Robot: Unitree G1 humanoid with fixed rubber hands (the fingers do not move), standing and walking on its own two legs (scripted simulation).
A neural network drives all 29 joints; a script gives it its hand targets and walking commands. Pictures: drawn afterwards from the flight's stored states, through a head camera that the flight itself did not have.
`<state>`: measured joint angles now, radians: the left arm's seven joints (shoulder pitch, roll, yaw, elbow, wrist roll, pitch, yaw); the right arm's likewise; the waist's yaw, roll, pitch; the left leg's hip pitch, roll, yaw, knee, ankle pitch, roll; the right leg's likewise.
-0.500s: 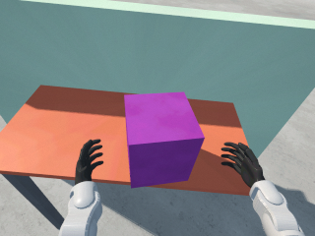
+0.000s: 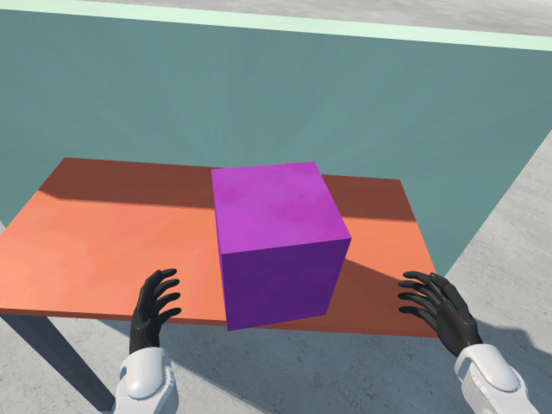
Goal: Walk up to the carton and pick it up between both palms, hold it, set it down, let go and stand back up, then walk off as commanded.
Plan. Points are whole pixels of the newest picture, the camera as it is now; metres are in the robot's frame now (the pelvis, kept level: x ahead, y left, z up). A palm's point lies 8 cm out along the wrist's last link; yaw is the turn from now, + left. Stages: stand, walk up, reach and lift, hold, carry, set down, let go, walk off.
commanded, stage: set down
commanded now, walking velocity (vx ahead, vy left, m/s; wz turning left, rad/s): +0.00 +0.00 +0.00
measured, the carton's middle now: (271, 245) +0.39 +0.03 +0.04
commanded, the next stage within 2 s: none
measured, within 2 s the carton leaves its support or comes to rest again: neither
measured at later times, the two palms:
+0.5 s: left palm (143, 356) +0.20 +0.19 +0.02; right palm (453, 363) +0.22 -0.23 +0.03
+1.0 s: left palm (130, 373) +0.19 +0.21 -0.01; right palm (435, 379) +0.21 -0.22 -0.01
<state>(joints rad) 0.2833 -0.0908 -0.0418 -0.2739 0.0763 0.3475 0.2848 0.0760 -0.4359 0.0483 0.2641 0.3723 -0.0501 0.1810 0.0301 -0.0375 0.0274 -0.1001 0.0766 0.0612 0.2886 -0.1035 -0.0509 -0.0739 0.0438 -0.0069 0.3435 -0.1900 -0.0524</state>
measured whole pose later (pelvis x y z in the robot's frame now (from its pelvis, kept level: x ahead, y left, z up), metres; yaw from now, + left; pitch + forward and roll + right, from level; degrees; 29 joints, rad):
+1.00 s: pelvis +0.02 +0.02 +0.00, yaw +0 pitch -3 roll +0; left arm 0.38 0.03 -0.03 0.03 0.05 0.18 0.18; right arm 0.28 -0.33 -0.01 0.32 0.19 -0.07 0.17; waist 0.04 -0.03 0.04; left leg -0.09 0.05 0.07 0.28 -0.14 -0.03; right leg -0.04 0.02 0.01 0.28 -0.19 -0.02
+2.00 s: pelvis +0.03 +0.05 +0.00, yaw +0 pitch -3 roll +0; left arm 0.23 0.18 0.01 0.45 0.00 0.12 0.04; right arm 0.18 -0.19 -0.01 0.67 0.03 -0.20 0.05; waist 0.01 -0.02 0.06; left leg -0.12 0.03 0.09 0.35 -0.19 0.00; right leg -0.05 -0.01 0.02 0.31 -0.22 0.02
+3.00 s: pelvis +0.03 +0.01 +0.00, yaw +1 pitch -4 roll +0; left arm 0.16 0.21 0.01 0.54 0.03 0.12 0.00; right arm 0.14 -0.18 0.00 0.72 -0.01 -0.19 0.01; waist -0.02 -0.02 0.06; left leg -0.13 0.06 0.04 0.38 -0.19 -0.04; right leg -0.07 0.02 -0.02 0.38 -0.25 -0.03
